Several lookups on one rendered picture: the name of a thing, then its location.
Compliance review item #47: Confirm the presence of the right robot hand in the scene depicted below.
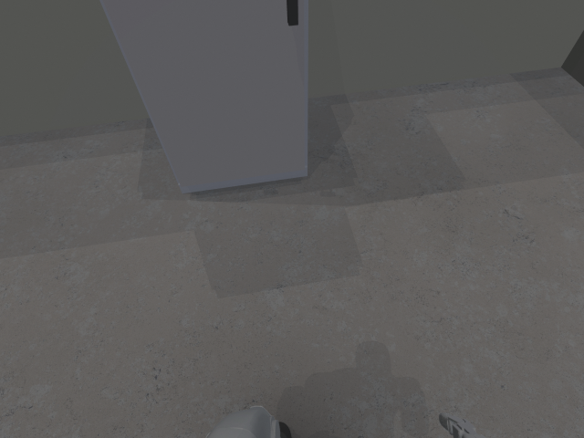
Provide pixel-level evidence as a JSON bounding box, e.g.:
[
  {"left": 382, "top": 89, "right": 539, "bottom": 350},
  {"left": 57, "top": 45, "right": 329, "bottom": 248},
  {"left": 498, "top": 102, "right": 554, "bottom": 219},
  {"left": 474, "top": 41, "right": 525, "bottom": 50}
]
[{"left": 439, "top": 412, "right": 485, "bottom": 438}]

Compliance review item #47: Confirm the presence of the fridge door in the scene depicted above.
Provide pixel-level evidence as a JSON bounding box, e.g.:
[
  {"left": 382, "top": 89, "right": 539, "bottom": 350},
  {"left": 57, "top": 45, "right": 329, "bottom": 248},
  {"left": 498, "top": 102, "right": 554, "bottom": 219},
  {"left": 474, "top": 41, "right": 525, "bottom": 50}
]
[{"left": 102, "top": 0, "right": 305, "bottom": 187}]

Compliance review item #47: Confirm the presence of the left robot thigh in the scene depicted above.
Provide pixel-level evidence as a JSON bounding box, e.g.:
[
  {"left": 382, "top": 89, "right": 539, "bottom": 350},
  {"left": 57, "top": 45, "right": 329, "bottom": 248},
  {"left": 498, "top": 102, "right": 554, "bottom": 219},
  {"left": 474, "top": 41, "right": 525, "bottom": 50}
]
[{"left": 206, "top": 409, "right": 280, "bottom": 438}]

